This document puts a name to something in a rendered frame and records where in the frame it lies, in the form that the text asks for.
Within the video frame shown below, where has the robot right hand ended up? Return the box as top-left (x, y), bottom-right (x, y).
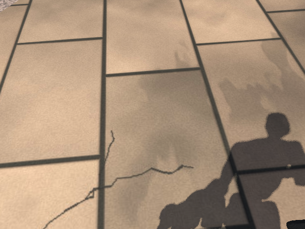
top-left (286, 219), bottom-right (305, 229)

